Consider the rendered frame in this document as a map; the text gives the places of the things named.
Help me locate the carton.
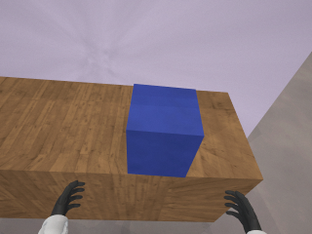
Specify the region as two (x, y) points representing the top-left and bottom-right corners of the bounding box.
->
(126, 84), (205, 177)

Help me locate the right robot hand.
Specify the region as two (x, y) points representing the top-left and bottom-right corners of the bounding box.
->
(223, 190), (262, 234)

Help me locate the left robot hand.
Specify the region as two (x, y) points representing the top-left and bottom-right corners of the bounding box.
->
(50, 180), (86, 216)

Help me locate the robot left forearm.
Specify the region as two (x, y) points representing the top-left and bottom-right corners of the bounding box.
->
(38, 214), (68, 234)

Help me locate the pedestal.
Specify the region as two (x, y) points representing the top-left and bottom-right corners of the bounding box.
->
(0, 76), (263, 222)

